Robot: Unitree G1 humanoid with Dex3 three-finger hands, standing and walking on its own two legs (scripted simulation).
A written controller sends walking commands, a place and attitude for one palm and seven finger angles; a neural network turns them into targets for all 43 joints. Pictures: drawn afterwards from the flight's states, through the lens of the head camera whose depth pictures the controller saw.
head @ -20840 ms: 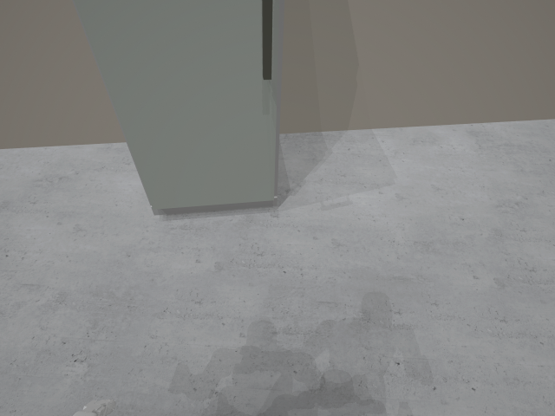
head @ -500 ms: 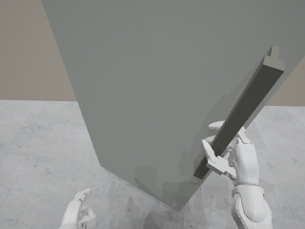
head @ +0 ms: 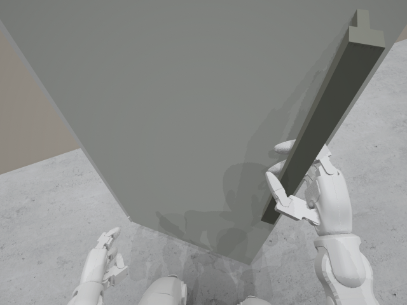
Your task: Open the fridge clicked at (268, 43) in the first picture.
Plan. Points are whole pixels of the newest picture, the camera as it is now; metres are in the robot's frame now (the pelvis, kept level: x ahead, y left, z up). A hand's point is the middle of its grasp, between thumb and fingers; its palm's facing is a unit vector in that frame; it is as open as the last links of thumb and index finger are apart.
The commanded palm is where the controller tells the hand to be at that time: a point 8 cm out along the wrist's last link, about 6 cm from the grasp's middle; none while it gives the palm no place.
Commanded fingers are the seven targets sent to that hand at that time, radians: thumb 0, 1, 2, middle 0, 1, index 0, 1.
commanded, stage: walk backward, drawing the door open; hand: right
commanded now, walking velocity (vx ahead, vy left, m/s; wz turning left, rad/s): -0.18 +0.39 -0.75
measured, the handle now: (297, 153) +0.32 -0.10 +0.18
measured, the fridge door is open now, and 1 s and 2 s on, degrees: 45 75 69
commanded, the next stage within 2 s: stop walking and hold the door back in 0.66 s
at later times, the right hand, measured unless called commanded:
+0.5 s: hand (225, 275) +0.15 -0.01 +0.14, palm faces +0.42 +0.88 -0.20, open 7.1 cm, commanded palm +0.10 -0.04 +0.15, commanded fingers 0.00 -0.90 -0.90 0.45 1.40 0.45 1.40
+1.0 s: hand out of the picture +0.07 +0.09 +0.15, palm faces +0.80 +0.55 -0.23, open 6.5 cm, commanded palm +0.04 +0.04 +0.14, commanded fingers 0.00 -0.90 -0.90 0.45 1.40 0.45 1.40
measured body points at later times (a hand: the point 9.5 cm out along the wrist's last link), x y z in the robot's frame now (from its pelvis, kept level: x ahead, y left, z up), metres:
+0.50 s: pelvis -0.04 +0.23 +0.01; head +0.01 +0.19 +0.45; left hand +0.23 +0.36 -0.07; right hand +0.12 -0.05 +0.15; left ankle +0.03 +0.30 -0.67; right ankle -0.06 +0.10 -0.71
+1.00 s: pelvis -0.02 +0.42 +0.03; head -0.01 +0.42 +0.48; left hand +0.28 +0.46 -0.05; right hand +0.03 +0.06 +0.16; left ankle +0.09 +0.43 -0.71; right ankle -0.12 +0.37 -0.66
